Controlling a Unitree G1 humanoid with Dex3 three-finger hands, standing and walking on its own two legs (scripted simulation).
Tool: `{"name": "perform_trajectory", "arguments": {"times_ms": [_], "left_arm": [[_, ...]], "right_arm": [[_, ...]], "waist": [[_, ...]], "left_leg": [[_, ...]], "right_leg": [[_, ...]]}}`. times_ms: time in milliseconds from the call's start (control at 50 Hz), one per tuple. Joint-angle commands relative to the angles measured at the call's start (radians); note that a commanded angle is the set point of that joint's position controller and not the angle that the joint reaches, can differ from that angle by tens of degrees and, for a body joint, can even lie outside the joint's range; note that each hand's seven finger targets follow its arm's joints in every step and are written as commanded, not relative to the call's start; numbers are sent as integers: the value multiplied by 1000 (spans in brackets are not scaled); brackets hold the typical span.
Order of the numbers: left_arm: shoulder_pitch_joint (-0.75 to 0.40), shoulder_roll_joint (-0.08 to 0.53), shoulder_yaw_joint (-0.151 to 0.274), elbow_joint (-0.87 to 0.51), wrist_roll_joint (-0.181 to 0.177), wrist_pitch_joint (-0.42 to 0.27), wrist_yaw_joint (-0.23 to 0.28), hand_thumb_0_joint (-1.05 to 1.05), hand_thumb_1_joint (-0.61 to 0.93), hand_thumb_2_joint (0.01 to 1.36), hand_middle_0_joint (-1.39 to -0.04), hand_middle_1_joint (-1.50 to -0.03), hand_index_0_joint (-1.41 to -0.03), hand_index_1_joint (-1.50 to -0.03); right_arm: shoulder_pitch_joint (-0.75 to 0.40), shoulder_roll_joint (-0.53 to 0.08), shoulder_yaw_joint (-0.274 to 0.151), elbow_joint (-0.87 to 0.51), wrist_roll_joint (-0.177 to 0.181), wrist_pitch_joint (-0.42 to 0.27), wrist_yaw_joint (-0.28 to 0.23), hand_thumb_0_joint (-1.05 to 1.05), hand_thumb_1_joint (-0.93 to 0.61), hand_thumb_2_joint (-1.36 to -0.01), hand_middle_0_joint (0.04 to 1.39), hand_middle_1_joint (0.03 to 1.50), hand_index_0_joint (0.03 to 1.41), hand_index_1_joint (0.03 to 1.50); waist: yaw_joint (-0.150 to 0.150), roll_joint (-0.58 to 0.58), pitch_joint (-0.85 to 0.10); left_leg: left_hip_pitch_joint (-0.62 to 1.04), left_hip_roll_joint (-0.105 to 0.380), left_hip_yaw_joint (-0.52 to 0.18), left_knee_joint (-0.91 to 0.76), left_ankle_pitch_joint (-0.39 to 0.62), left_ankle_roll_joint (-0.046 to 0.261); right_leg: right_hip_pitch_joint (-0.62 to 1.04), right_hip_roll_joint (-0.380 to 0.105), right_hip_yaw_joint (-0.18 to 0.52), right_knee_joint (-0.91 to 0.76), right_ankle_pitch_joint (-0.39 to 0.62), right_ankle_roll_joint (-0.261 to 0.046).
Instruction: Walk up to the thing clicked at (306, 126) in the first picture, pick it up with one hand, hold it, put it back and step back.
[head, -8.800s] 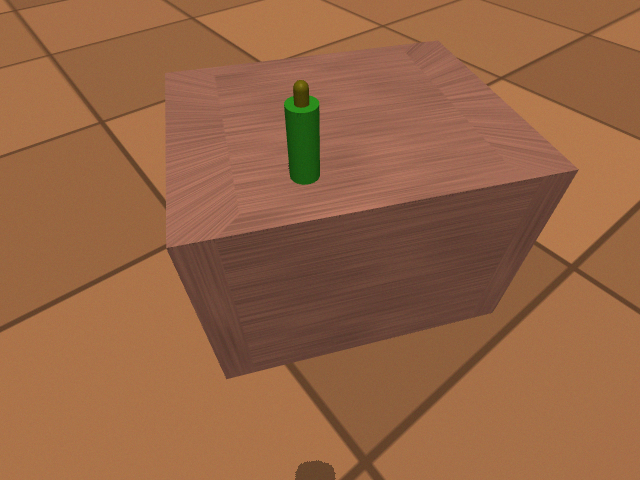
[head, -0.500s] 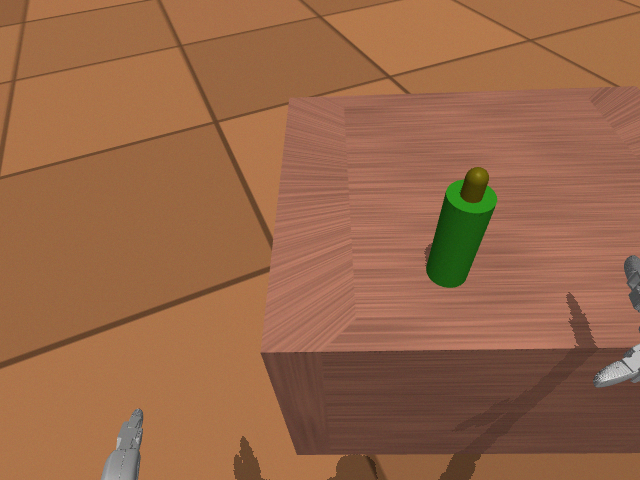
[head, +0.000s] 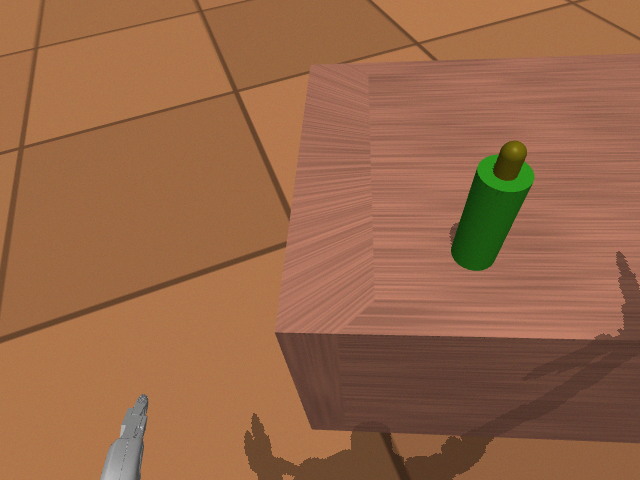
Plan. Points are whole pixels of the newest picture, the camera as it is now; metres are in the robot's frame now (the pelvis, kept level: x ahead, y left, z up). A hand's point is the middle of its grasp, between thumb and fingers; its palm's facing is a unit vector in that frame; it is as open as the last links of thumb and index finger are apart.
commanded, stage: go down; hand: right
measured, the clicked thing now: (491, 207) +0.50 -0.20 +0.02
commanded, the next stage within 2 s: approach in 1.60 s
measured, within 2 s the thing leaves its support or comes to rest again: neither
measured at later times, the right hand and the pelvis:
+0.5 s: hand out of the picture +0.38 -0.38 +0.10, palm faces +0.20 +0.98 +0.00, open 17.5 cm; pelvis +0.00 -0.01 -0.01, yaw +0 degrees
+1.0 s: hand out of the picture +0.41 -0.39 +0.10, palm faces +0.22 +0.98 +0.00, open 17.5 cm; pelvis +0.00 -0.01 -0.02, yaw +1 degrees
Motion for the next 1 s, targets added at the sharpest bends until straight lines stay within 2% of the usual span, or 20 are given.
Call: {"name": "perform_trajectory", "arguments": {"times_ms": [0,120,160,180,240,280,340,400,500,540,600,640,680,780,800,840,860,920,940,980], "left_arm": [[-32,168,72,-183,-3,-52,16,0,-549,54,-52,-53,-49,-56],[-39,152,51,-190,1,-50,9,0,-560,63,-53,-52,-47,-58],[-9,184,80,-176,2,-44,9,0,-565,65,-53,-51,-46,-59],[-14,159,54,-195,2,-43,5,0,-566,65,-54,-52,-47,-60],[5,165,57,-194,2,-43,1,0,-564,64,-53,-53,-46,-60],[-7,198,87,-226,2,-41,6,0,-563,62,-54,-52,-49,-58],[18,147,41,-244,-4,-37,-5,0,-563,63,-53,-53,-47,-59],[46,197,87,-209,1,-35,-2,0,-561,63,-52,-52,-46,-58],[15,156,45,-240,4,-37,-11,0,-564,65,-52,-52,-46,-58],[11,201,75,-270,6,-38,-5,0,-565,66,-51,-52,-45,-58],[37,167,44,-253,7,-31,-8,0,-562,63,-51,-52,-46,-57],[16,209,82,-280,7,-35,-5,0,-559,62,-51,-52,-46,-57],[34,181,51,-259,12,-32,-11,0,-563,64,-51,-52,-46,-57],[26,170,44,-292,10,-32,-14,0,-562,64,-51,-52,-47,-57],[58,198,72,-262,14,-30,-12,0,-555,60,-50,-51,-47,-55],[25,180,48,-285,13,-35,-14,0,-554,59,-49,-52,-47,-55],[37,191,70,-282,14,-34,-14,0,-558,62,-50,-51,-46,-55],[53,179,52,-273,17,-31,-15,0,-563,65,-50,-51,-45,-56],[45,167,48,-289,15,-31,-16,0,-558,62,-50,-51,-46,-55],[29,206,71,-304,15,-31,-11,0,-564,67,-50,-50,-44,-56]], "right_arm": [[-326,-412,-78,-176,16,-53,7,0,590,-49,42,55,47,55],[-375,-442,-82,-185,2,-43,9,0,581,-50,45,54,49,54],[-365,-432,-71,-150,-3,-35,12,0,560,-52,48,53,52,53],[-379,-438,-69,-166,-8,-35,10,0,536,-50,53,50,54,50],[-398,-455,-77,-168,-2,-35,15,0,557,-48,50,51,52,51],[-405,-477,-89,-153,-10,-27,6,0,564,-55,45,54,50,54],[-422,-454,-65,-165,-15,-21,7,0,550,-47,52,50,54,50],[-406,-482,-80,-118,-19,-13,3,0,564,-50,49,52,52,52],[-465,-498,-84,-132,-28,-18,9,0,568,-56,46,54,50,54],[-438,-516,-96,-88,-31,-14,12,0,562,-50,50,51,52,51],[-468,-524,-96,-88,-36,-15,14,0,549,-48,56,51,57,51],[-480,-550,-105,-86,-42,-14,9,0,553,-46,54,51,55,50],[-499,-539,-87,-64,-50,-16,10,0,551,-52,54,53,56,53],[-523,-563,-89,-64,-58,-21,13,0,552,-50,54,51,56,51],[-508,-561,-92,-20,-56,-17,18,0,568,-49,51,53,54,52],[-519,-557,-87,-30,-55,-18,22,0,551,-45,57,50,57,50],[-563,-578,-89,-62,-59,-23,20,0,556,-51,53,52,55,52],[-534,-607,-113,-34,-63,-19,22,0,564,-50,52,52,55,52],[-550,-603,-112,-41,-64,-22,22,0,550,-45,56,50,57,50],[-533,-620,-117,-10,-66,-16,20,0,557,-47,56,51,57,51]], "waist": [[-8,-164,-351],[-13,-208,-371],[1,-214,-367],[0,-220,-375],[11,-213,-361],[11,-196,-374],[12,-213,-362],[19,-203,-346],[14,-232,-390],[21,-216,-404],[16,-221,-390],[22,-218,-414],[27,-231,-361],[34,-231,-398],[43,-220,-378],[36,-230,-374],[46,-256,-395],[28,-257,-427],[39,-246,-442],[38,-230,-433]], "left_leg": [[122,-20,-21,-52,230,30],[74,-28,-12,-22,248,35],[27,-37,-6,-12,229,39],[40,-33,-10,-16,238,37],[22,-35,-4,-16,209,36],[41,-31,-10,-14,212,37],[24,-35,-4,-9,202,39],[-6,-35,-1,3,197,39],[-27,-37,-3,17,197,42],[-12,-40,4,22,207,42],[1,-35,-4,23,225,39],[-3,-34,-7,30,222,40],[-48,-40,2,30,173,44],[-39,-36,-7,39,187,42],[-58,-39,-1,41,179,42],[-79,-39,-2,43,158,42],[-88,-39,-2,47,149,46],[-60,-35,-6,60,207,43],[-51,-33,-11,62,229,40],[-60,-38,-2,67,219,41]], "right_leg": [[139,35,11,-83,282,-28],[151,25,21,-51,387,-18],[170,15,29,-43,437,-12],[174,21,22,-36,423,-16],[148,20,24,-37,364,-19],[129,26,20,-39,320,-23],[134,23,22,-40,327,-21],[115,22,25,-32,322,-18],[133,16,31,-6,377,-13],[130,14,35,-6,392,-10],[100,25,23,2,347,-19],[95,25,24,5,326,-22],[78,17,32,-2,315,-14],[79,23,25,16,289,-23],[63,20,30,15,280,-20],[61,20,29,16,254,-20],[72,16,33,15,260,-18],[66,22,29,44,336,-18],[70,26,25,56,342,-23],[61,22,30,53,343,-22]]}}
